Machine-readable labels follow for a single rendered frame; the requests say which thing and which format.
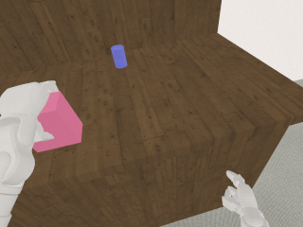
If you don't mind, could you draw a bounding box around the sponge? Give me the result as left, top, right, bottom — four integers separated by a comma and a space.
32, 91, 83, 152

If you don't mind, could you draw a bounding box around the robot right forearm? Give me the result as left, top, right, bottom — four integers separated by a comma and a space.
240, 206, 270, 227

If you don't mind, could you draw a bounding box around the left robot hand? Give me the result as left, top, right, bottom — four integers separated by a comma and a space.
0, 80, 59, 143

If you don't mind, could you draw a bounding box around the right robot hand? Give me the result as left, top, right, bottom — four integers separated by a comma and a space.
222, 170, 258, 215

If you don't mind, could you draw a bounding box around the robot left forearm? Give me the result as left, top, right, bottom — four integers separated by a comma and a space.
0, 113, 37, 227

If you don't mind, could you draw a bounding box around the table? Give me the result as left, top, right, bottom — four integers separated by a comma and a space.
0, 0, 303, 227

